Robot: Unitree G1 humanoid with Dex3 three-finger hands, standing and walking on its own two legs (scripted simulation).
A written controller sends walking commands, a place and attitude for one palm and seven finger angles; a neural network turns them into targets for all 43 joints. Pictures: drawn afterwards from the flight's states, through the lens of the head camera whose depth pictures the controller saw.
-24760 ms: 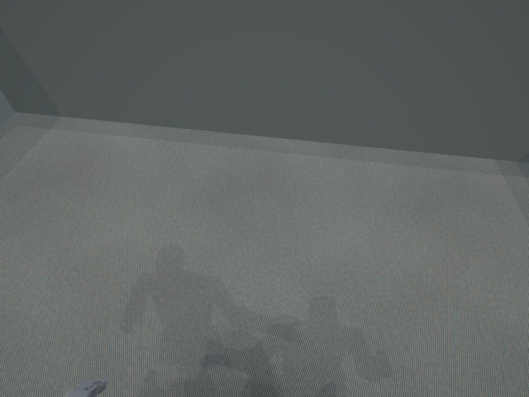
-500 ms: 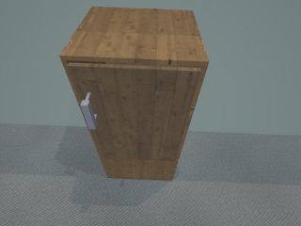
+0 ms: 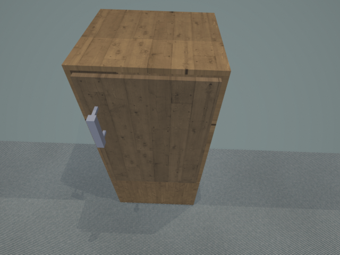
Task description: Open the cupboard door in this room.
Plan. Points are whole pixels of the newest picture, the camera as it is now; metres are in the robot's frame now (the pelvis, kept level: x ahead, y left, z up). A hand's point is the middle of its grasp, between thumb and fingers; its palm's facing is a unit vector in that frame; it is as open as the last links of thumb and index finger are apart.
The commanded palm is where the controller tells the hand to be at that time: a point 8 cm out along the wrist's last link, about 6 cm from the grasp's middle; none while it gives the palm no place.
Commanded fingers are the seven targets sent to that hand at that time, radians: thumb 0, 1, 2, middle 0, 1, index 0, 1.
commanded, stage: shuffle to correct the standing spot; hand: left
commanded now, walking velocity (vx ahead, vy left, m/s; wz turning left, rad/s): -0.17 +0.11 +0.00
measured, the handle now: (98, 127) +0.47 +0.26 -0.02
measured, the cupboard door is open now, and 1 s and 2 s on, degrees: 0 0 0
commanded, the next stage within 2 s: come to a stop and stand still in 0.12 s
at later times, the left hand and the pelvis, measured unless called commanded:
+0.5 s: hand out of the picture +0.00 +0.20 -0.18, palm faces +0.03 -0.98 -0.21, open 7.4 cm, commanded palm none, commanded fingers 0.00 0.90 0.90 -0.20 -0.30 -0.20 -0.30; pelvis -0.03 +0.01 -0.01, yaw +0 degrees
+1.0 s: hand out of the picture +0.00 +0.18 -0.18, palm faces +0.00 -0.98 -0.22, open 7.4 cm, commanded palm none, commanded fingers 0.00 0.90 0.90 -0.20 -0.30 -0.20 -0.30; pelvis +0.00 +0.00 -0.01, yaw +0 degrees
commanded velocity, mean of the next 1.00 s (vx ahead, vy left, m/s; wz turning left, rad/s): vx -0.01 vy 0.02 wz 0.00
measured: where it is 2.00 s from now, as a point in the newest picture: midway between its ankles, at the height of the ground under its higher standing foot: outside the picture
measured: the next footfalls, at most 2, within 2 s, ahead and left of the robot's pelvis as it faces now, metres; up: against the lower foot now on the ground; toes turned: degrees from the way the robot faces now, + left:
none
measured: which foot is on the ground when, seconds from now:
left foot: down 0.00-1.00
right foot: down 0.00-1.00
